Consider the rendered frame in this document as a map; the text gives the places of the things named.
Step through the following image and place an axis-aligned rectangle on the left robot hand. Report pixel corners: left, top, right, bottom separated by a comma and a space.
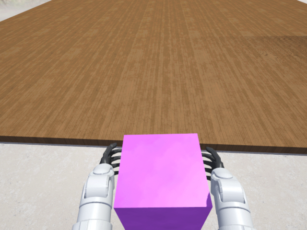
100, 143, 122, 175

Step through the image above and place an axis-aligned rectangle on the right robot hand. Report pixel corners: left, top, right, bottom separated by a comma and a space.
201, 147, 224, 181

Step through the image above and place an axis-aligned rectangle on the robot right forearm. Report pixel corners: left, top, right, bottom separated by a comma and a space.
211, 168, 256, 230

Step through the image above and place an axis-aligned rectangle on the carton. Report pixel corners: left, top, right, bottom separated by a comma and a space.
113, 133, 213, 230

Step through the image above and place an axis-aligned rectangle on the robot left forearm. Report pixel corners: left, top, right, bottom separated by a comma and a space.
72, 163, 115, 230

